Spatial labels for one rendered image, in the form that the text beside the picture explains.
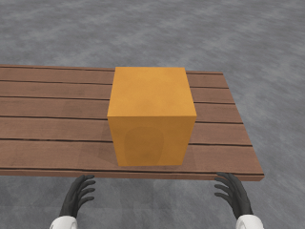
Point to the robot left hand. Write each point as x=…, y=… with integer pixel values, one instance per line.
x=73, y=200

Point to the table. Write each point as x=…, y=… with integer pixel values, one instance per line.
x=54, y=123

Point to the robot right hand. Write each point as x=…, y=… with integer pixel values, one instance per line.
x=237, y=196

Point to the right robot forearm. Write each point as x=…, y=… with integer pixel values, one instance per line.
x=249, y=222

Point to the left robot forearm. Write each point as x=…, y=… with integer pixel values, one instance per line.
x=65, y=222

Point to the carton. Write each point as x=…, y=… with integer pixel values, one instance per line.
x=151, y=115

